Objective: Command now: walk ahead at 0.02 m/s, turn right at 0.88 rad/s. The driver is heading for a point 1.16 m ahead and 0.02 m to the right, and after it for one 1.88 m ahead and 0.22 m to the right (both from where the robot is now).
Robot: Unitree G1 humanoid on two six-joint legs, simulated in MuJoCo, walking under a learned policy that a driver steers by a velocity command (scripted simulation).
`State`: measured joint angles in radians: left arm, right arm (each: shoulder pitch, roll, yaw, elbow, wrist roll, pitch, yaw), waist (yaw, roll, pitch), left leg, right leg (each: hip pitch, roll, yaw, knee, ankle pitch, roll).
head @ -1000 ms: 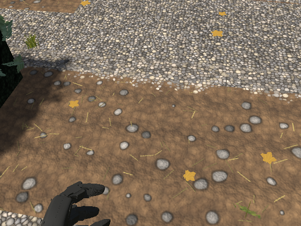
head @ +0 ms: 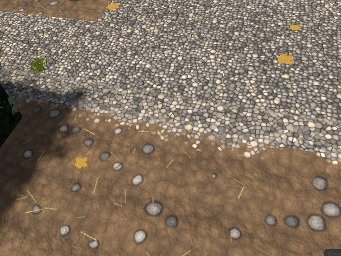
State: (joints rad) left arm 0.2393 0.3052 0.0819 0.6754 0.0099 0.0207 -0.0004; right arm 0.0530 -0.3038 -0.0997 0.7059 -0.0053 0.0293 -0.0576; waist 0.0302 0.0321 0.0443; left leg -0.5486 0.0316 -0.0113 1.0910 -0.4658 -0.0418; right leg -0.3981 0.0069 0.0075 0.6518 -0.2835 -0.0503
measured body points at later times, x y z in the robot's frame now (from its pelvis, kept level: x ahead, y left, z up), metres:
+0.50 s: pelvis +0.04 +0.03 +0.01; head +0.08 +0.03 +0.46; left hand +0.33 +0.21 -0.07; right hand +0.07 -0.30 -0.07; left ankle +0.12 +0.12 -0.73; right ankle -0.02 -0.08 -0.67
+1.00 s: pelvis +0.03 +0.02 +0.01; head +0.08 +0.01 +0.46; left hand +0.20 +0.28 -0.09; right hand +0.17 -0.28 -0.08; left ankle +0.06 +0.15 -0.68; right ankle -0.03 -0.10 -0.73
